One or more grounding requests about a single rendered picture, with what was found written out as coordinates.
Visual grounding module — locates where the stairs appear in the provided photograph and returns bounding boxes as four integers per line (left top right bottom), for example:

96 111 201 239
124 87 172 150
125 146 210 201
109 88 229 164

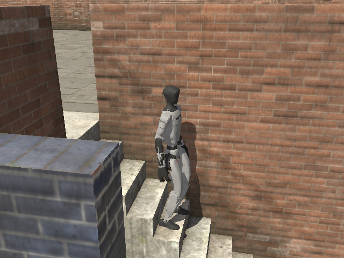
78 121 253 258

